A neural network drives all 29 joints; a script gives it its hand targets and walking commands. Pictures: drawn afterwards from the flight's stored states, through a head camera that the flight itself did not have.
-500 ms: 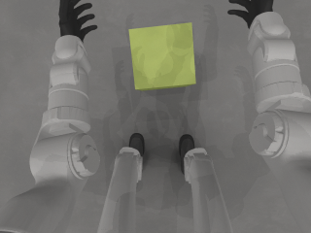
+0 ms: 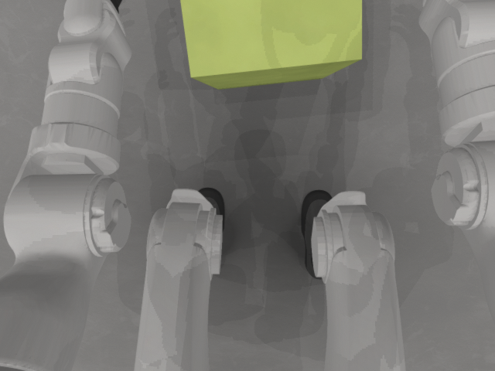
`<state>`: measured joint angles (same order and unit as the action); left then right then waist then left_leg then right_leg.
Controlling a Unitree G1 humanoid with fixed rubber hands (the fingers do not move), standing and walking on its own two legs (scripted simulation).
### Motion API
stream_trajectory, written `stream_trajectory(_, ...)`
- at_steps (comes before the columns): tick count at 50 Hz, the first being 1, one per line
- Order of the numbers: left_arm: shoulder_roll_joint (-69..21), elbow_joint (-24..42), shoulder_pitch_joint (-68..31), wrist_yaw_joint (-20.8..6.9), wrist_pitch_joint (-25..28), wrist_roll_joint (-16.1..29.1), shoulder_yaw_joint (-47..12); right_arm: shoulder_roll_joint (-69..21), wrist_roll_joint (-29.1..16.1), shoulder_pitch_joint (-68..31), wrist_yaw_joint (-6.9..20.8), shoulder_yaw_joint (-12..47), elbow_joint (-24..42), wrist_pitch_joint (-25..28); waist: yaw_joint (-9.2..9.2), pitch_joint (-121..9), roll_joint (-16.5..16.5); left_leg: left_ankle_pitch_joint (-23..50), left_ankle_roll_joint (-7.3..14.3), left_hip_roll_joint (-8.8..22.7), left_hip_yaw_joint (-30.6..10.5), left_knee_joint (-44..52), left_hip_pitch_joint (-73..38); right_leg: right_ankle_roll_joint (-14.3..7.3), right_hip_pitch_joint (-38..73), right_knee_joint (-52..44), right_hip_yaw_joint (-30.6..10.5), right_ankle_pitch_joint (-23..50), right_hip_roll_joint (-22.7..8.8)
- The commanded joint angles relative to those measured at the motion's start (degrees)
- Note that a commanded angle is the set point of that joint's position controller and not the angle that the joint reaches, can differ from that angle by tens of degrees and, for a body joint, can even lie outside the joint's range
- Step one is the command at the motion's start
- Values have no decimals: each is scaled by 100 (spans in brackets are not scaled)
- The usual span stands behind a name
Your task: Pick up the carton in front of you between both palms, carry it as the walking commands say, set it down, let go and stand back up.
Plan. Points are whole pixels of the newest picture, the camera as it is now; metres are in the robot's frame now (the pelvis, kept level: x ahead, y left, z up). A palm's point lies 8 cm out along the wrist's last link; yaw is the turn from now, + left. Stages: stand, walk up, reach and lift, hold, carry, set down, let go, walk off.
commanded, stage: reach and lift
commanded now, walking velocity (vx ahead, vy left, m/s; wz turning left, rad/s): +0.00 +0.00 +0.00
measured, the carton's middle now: (266, 10) +0.57 -0.01 -0.30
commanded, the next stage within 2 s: none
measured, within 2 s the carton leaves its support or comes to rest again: leaves its support in 1.12 s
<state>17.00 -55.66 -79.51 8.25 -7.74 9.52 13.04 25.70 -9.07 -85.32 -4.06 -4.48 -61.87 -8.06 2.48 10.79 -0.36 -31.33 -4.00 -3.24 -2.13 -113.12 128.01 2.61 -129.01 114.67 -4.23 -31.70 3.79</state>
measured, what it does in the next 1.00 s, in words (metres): lowers itself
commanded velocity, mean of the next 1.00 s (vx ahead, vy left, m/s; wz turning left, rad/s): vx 0.00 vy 0.00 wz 0.00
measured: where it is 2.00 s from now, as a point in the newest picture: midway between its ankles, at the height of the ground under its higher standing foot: (261, 246)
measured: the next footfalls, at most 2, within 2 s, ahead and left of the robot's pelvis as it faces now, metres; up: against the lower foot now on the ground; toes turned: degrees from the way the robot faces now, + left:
none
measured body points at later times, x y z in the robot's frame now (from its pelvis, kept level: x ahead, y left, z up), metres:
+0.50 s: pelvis +0.00 +0.00 -0.06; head +0.38 -0.01 +0.17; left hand +0.56 +0.17 -0.24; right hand +0.59 -0.18 -0.24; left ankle +0.11 +0.13 -0.39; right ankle +0.10 -0.12 -0.39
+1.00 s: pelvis +0.00 +0.00 -0.06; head +0.37 -0.02 +0.17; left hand +0.56 +0.15 -0.23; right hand +0.58 -0.16 -0.23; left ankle +0.11 +0.13 -0.39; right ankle +0.10 -0.12 -0.39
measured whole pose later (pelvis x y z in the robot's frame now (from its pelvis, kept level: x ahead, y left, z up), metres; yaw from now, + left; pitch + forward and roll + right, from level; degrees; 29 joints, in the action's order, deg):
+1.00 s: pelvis +0.00 +0.00 -0.06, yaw +0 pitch +35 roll +2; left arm 12.7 -57.7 -87.1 4.7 -10.7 1.4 19.5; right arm 20.4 -2.2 -92.0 -1.7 -10.1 -64.5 -10.5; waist 1.5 25.6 -0.7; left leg -34.6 -4.2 -3.3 -2.2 -127.1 127.2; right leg 1.6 -128.0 128.6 -2.8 -35.2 2.6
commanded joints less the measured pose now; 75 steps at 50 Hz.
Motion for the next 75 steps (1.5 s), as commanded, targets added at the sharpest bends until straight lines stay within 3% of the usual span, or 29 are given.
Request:
stream_trajectory(1,809,194,-1902,-17,90,35,18,695,-35,-2107,9,-5,165,78,80,-6727,569,1263,16,128,729,531,-3168,-13,3899,-675,574,1314,-228)
stream_trajectory(5,834,-307,-2247,-83,181,-17,-14,748,-4,-2346,57,-14,-308,170,47,-5965,370,1111,3,180,673,187,-3088,-40,3412,-387,534,1059,-278)
stream_trajectory(8,959,-368,-2552,-90,294,-36,-42,875,-34,-2619,59,-43,-250,279,15,-5791,256,1229,8,187,628,-55,-3215,-42,3160,-155,536,1121,-277)
stream_trajectory(11,1023,-307,-2782,-74,407,-32,-78,937,-128,-2806,48,45,-188,388,69,-5751,253,1722,25,163,617,-280,-3199,-55,3355,109,485,1641,-262)
stream_trajectory(19,741,-245,-2132,7,571,223,-341,673,-339,-2291,-9,349,-75,564,46,-6594,338,2865,51,45,593,-607,-3778,-35,3800,475,503,2738,-192)
stream_trajectory(30,620,-388,-2296,1,494,152,-298,489,-235,-2357,-1,275,-312,473,14,-5627,308,1790,52,15,620,-412,-3225,-66,3297,223,481,1660,-199)
stream_trajectory(35,-12,-400,-2702,-93,442,168,-490,-134,-267,-2768,92,501,-316,426,9,-5423,341,1545,90,-80,608,-352,-3291,-98,3360,141,474,1429,-139)
stream_trajectory(37,-122,-443,-2721,-99,425,-44,-315,-289,-70,-2767,104,362,-353,402,3,-5268,318,1463,76,-120,626,-337,-3362,-101,3400,130,504,1334,-88)
stream_trajectory(38,-809,-316,-2951,-232,382,-111,-422,-1041,-54,-2999,250,492,-272,351,59,-5226,334,1456,115,-166,636,-330,-3460,-108,3424,132,535,1315,-24)
stream_trajectory(40,-2770,-221,-3633,-708,239,-256,-651,-3081,86,-3486,730,776,-268,218,21,-4972,298,1349,149,-269,647,-383,-3298,-154,3291,191,543,1263,93)
stream_trajectory(42,-4218,-104,-3946,-1205,10,-486,-764,-4546,277,-3481,1236,739,-160,39,-27,-4664,266,1209,183,-340,677,-464,-3122,-195,3075,261,591,1160,171)
stream_trajectory(46,-5151,267,-3824,-1709,-280,-650,-819,-5621,483,-3084,1712,462,158,-223,-78,-4351,244,1187,252,-382,760,-547,-2746,-255,2767,305,706,1179,249)
stream_trajectory(51,-5820,841,-3785,-1812,-375,-229,-1218,-6174,223,-3146,1753,868,807,-317,-99,-5428,320,1887,288,-407,798,-638,-3004,-261,3175,397,739,1882,270)
stream_trajectory(58,-6752,2375,-4124,-1626,-609,300,-2275,-7184,-242,-3510,1472,1817,2862,-526,-183,-9894,466,3681,158,-543,870,-491,-4342,-160,5440,318,810,4115,370)
stream_trajectory(59,-6863,2617,-4055,-1562,-662,267,-2405,-7429,-230,-3450,1386,1909,3061,-581,-85,-10381,428,3743,138,-606,910,-423,-4488,-118,5527,265,830,4129,412)
stream_trajectory(62,-6969,2879,-3802,-1501,-839,51,-2478,-7683,-26,-2916,1288,1889,3008,-810,-108,-10299,412,3337,114,-682,943,-87,-4461,-56,5373,-110,914,3643,526)
stream_trajectory(65,-7107,2138,-3213,-1601,-1028,-392,-2031,-7909,470,-2198,1368,1366,2142,-1010,-108,-8415,346,2151,105,-676,948,450,-3669,-42,4342,-658,969,2404,538)
stream_trajectory(68,-7069,1309,-2773,-1695,-1132,-1077,-1170,-7827,1062,-1872,1494,540,1299,-1113,-47,-6825,293,1064,164,-656,916,959,-3123,-105,3403,-1177,963,1196,565)
stream_trajectory(71,-6998,1016,-2741,-1743,-1173,-1508,-639,-7751,1459,-1893,1572,-18,988,-1142,-21,-6459,289,667,202,-667,880,1361,-3097,-138,3274,-1562,954,751,591)
stream_trajectory(75,-7020,1026,-2872,-1799,-1197,-1661,-474,-7743,1647,-2035,1599,-275,966,-1157,-74,-6738,262,515,202,-681,856,1732,-3377,-165,3592,-1948,953,587,603)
